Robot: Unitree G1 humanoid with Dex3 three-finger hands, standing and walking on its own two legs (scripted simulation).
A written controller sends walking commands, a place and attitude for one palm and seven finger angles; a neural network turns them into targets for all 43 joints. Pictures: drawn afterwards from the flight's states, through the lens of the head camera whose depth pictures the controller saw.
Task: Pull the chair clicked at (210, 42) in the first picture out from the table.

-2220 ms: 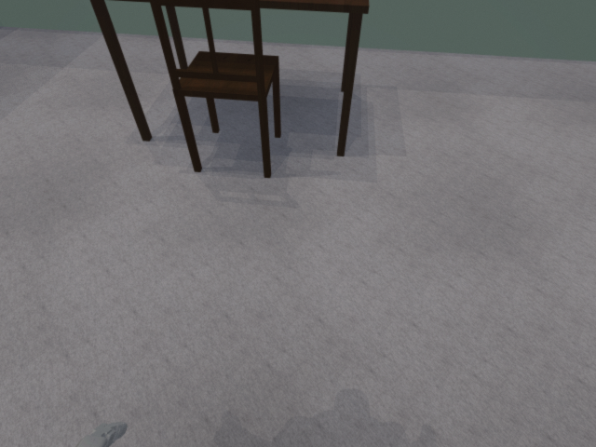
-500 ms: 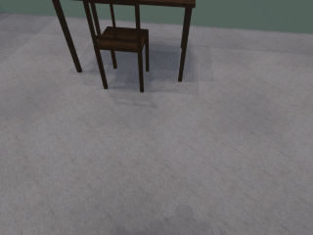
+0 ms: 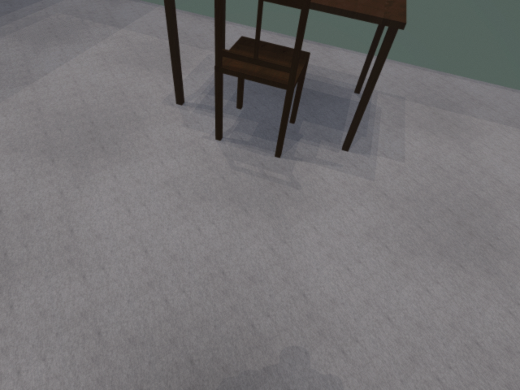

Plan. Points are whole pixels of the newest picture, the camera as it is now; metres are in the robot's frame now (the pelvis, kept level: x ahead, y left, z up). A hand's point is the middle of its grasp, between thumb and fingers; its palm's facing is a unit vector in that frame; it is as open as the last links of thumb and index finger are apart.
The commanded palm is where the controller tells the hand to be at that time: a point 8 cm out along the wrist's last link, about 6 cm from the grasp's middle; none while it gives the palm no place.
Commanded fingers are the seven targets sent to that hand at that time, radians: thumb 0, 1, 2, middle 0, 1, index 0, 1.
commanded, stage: walk to a spot facing it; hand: left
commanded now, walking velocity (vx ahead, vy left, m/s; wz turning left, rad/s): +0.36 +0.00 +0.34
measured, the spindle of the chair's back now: (258, 30) +1.49 +0.08 -0.09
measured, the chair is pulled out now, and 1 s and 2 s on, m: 0.00 0.00 0.00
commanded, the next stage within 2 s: turn to face it in 1.30 s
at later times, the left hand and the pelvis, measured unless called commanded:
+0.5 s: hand (156, 307) +0.29 +0.21 -0.16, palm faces +0.07 -0.99 -0.14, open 7.4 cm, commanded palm none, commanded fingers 0.00 0.90 0.90 -0.20 -0.30 -0.20 -0.30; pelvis +0.20 +0.03 +0.01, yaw +6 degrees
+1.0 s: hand (168, 285) +0.33 +0.20 -0.16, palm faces +0.31 -0.94 -0.16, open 7.3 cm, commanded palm none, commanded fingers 0.00 0.90 0.90 -0.20 -0.30 -0.20 -0.30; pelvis +0.44 +0.05 +0.01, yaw +13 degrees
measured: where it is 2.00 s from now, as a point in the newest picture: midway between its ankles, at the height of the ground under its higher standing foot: (220, 255)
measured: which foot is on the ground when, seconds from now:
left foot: down 0.00-0.58, up 0.60-1.00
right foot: down 0.00-0.00, up 0.02-0.56, down 0.58-1.00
